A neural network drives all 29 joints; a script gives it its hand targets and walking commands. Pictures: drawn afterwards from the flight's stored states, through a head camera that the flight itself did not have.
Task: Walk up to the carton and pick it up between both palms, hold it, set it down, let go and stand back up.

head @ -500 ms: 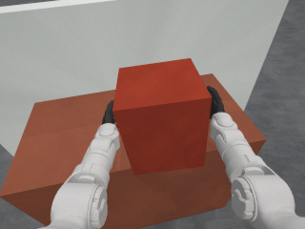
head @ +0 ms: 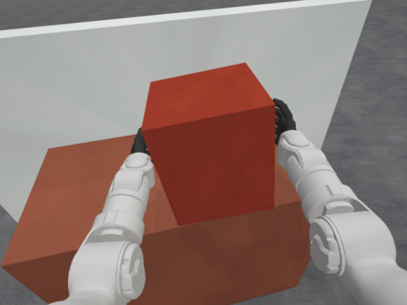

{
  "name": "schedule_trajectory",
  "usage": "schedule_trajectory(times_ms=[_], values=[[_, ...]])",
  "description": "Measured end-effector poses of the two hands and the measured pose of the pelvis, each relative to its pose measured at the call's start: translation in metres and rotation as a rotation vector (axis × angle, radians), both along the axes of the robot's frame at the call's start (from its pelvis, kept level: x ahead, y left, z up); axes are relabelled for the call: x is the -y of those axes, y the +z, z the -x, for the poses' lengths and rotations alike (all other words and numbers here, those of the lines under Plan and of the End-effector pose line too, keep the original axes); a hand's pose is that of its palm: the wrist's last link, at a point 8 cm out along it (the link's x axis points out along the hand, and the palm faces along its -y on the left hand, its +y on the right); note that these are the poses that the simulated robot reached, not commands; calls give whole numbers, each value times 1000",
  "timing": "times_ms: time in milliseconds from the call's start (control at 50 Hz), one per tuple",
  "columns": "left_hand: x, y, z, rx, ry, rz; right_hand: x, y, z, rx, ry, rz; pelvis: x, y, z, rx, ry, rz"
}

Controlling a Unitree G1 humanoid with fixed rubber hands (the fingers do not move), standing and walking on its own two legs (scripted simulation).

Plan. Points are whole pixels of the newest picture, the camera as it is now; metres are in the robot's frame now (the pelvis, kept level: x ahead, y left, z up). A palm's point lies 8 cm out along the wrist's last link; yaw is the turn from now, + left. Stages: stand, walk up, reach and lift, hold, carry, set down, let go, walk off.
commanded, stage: reach and lift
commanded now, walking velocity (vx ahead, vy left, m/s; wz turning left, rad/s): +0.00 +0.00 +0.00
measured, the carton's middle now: (211, 144) +0.43 -0.02 +0.15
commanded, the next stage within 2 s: hold in 1.86 s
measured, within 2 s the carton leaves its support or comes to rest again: neither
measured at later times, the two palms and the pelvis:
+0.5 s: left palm (135, 148) +0.39 +0.13 +0.18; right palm (290, 122) +0.40 -0.16 +0.21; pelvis -0.01 +0.00 +0.00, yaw +0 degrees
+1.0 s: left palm (125, 153) +0.37 +0.15 +0.19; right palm (287, 126) +0.37 -0.15 +0.22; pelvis -0.01 +0.01 +0.00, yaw +1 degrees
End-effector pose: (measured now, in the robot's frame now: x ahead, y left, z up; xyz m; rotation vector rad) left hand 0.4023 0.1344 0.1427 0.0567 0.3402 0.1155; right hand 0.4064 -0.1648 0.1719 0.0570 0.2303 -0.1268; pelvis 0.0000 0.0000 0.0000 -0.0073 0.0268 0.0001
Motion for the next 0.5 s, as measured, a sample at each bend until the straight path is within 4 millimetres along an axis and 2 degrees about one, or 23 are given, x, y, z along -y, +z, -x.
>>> schedule_trajectory(times_ms=[100,180,380,500], values=[[0,-3,9,-6,3,-14,0,-5,6,-5,9,-2,1,-1,3,-7,7,3],[1,2,12,-8,2,-24,1,-2,10,-8,10,-6,2,-2,6,-13,11,3],[3,31,12,9,2,-20,4,26,12,4,6,-8,2,-2,11,-10,5,1],[0,39,13,21,-3,-13,0,39,11,13,7,-1,0,-2,11,-4,6,1]])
